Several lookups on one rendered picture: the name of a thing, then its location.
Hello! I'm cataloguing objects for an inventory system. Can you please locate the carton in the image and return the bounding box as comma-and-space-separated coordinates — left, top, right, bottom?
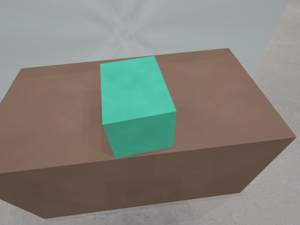
100, 56, 177, 158

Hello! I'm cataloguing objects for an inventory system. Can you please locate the pedestal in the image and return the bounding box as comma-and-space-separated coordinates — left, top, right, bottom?
0, 48, 296, 219

